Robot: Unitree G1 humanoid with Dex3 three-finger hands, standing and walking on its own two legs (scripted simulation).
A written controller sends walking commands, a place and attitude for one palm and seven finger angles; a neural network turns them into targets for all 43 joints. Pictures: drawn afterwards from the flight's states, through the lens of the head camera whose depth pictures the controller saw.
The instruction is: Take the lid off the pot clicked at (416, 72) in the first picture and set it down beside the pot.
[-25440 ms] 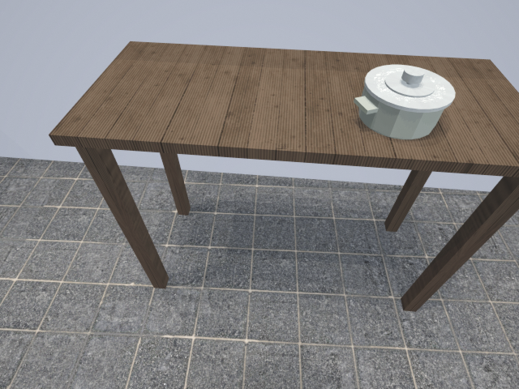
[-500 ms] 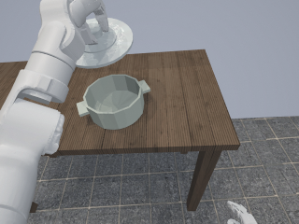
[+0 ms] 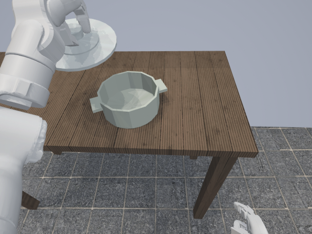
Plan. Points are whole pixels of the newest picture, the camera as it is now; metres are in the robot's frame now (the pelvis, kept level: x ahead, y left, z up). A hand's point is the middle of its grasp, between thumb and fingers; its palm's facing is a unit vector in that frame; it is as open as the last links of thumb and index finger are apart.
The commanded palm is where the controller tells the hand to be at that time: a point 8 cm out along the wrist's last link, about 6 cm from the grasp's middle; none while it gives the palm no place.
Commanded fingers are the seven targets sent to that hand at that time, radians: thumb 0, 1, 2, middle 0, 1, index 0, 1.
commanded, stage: move the lid sideways beside the pot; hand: left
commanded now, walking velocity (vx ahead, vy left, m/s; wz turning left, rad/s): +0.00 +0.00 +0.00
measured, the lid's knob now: (73, 32) +0.49 +0.19 +0.29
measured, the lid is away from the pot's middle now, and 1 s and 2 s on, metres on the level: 0.11 0.22 0.22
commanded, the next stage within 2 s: lower the lid onto the table in 1.32 s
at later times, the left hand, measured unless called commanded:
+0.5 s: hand (40, 31) +0.46 +0.25 +0.30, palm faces -0.12 -0.07 -0.99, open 7.2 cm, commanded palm +0.43 +0.26 +0.38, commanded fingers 0.00 0.72 0.93 -0.97 -1.04 -0.91 -0.99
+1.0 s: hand (14, 36) +0.45 +0.30 +0.30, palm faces -0.17 -0.05 -0.98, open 7.2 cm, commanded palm +0.44 +0.30 +0.38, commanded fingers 0.00 0.72 0.93 -0.97 -1.04 -0.91 -0.99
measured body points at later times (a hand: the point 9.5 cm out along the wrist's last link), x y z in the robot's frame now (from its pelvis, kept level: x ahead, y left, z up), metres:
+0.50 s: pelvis +0.00 +0.01 +0.00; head +0.03 -0.01 +0.45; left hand +0.46 +0.25 +0.36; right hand +0.11 -0.25 -0.12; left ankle +0.03 +0.11 -0.74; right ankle -0.02 -0.13 -0.74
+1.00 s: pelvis +0.00 +0.01 +0.00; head +0.04 -0.01 +0.45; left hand +0.45 +0.30 +0.35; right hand +0.11 -0.25 -0.12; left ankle +0.03 +0.11 -0.74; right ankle -0.02 -0.13 -0.74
